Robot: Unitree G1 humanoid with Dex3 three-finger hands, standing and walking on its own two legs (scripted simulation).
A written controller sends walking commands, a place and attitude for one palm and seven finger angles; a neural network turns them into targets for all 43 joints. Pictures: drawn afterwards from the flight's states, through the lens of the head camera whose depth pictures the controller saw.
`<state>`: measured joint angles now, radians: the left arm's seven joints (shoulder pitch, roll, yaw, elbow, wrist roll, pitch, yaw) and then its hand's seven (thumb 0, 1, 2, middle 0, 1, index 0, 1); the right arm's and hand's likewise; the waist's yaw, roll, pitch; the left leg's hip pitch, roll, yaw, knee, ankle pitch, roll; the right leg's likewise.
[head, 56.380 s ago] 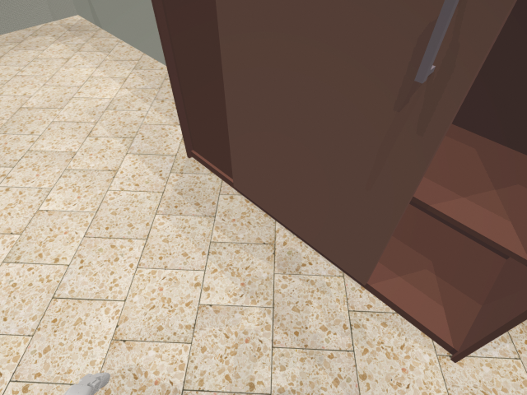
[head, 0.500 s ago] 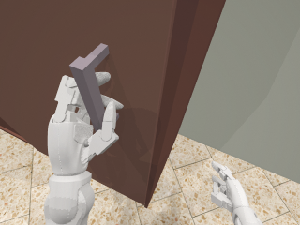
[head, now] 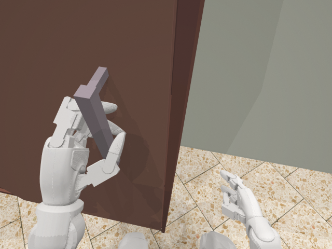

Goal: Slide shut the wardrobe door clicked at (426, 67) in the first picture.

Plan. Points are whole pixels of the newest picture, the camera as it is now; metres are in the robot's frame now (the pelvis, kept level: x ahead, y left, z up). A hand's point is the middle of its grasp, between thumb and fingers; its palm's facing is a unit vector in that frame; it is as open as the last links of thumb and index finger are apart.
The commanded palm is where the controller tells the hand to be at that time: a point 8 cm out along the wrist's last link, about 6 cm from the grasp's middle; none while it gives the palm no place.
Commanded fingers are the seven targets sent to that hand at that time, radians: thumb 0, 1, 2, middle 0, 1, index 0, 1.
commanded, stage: step sideways, sliding the door along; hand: left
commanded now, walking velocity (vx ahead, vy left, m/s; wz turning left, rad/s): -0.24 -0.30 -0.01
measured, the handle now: (107, 125) +0.23 +0.15 +0.23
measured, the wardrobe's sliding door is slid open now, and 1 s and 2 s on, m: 0.00 0.00 0.00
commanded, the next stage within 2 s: stop walking and hold the door there in 0.38 s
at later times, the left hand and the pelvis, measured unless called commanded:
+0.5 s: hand (125, 158) +0.20 +0.12 +0.21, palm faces +0.41 -0.91 +0.03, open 6.9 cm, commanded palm +0.16 +0.15 +0.18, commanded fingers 0.00 0.90 0.90 -0.45 -1.40 -0.45 -1.40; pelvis -0.13 -0.10 -0.01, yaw -2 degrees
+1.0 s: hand (116, 156) +0.20 +0.13 +0.21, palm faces +0.49 -0.83 -0.27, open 6.8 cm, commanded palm +0.16 +0.17 +0.18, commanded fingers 0.00 0.90 0.90 -0.45 -1.40 -0.45 -1.40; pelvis -0.12 -0.14 +0.00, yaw -7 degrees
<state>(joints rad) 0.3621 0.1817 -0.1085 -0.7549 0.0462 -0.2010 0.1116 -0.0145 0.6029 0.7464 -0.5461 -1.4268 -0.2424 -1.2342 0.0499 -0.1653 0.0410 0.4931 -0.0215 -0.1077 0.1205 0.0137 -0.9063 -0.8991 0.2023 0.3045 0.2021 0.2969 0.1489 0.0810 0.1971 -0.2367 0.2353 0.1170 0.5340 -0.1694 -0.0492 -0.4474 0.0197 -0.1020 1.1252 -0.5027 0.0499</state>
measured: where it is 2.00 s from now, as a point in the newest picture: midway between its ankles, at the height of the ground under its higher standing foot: outside the picture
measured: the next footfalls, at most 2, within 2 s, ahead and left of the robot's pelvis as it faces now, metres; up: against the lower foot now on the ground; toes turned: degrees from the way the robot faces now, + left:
right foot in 0.18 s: -0.03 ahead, -0.20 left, +0.00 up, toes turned -6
left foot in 0.30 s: +0.05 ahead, +0.09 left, +0.00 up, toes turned +3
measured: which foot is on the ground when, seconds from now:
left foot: down 0.00-0.20, up 0.22-0.28, down 0.30-0.60, up 0.62-0.88, down 0.90-1.00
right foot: up 0.00-0.16, down 0.18-0.30, up 0.32-0.56, down 0.58-1.00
